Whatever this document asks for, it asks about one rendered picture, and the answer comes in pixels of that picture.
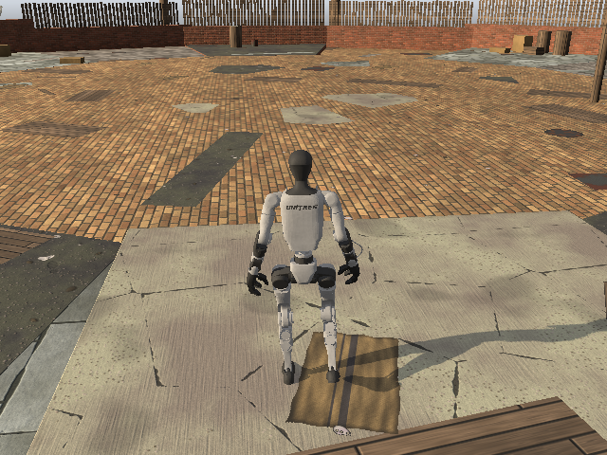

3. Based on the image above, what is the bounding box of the right robot thigh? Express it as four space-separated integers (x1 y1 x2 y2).
317 264 336 322

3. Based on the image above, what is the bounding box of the robot right shin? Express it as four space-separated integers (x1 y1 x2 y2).
323 306 337 371

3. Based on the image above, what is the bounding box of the left robot forearm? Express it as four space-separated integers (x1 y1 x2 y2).
248 230 267 275

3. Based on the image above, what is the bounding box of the left robot hand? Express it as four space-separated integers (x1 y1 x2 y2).
247 273 268 296

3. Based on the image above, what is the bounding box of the right robot forearm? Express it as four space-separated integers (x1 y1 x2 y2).
339 228 358 267

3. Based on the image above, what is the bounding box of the left robot upper arm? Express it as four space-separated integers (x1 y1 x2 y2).
257 191 282 246

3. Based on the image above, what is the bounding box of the right robot hand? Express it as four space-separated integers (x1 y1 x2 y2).
338 264 360 284

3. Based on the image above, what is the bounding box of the right robot upper arm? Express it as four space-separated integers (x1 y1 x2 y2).
322 191 348 243

